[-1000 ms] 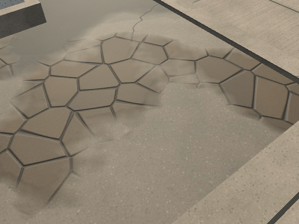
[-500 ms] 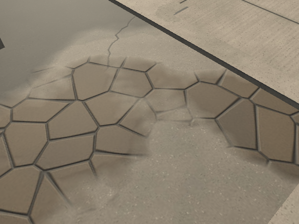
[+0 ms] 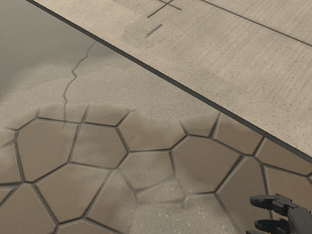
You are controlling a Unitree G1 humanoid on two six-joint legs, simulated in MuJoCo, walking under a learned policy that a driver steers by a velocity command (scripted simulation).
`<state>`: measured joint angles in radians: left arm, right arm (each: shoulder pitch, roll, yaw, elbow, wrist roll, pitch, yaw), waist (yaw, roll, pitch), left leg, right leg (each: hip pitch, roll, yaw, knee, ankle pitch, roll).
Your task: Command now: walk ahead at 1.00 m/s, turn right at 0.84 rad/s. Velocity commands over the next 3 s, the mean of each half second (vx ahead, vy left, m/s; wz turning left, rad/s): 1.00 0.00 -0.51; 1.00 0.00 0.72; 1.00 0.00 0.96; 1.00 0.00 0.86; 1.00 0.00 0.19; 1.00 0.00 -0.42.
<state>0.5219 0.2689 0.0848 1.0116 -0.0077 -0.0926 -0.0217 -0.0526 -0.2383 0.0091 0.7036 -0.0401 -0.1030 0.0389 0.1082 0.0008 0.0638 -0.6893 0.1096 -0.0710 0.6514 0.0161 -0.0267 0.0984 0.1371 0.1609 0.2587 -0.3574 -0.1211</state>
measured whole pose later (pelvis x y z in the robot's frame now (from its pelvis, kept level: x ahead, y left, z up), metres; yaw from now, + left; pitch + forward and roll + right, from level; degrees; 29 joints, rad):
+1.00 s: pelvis +0.95 -0.05 -0.04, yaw +10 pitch -1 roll -2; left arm 0.38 0.25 0.03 0.89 0.04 -0.06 0.01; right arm 0.14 -0.30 -0.05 0.75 -0.01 -0.03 0.04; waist -0.02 0.03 0.04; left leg -0.53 -0.10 0.14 0.75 -0.27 0.22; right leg -0.02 -0.04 -0.17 1.19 -0.41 0.02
